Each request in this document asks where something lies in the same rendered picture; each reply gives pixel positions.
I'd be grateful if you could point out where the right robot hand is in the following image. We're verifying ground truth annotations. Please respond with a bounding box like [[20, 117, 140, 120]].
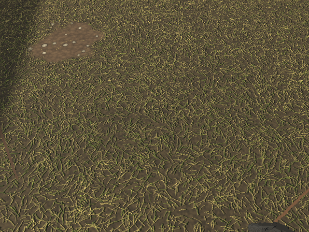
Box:
[[248, 221, 294, 232]]

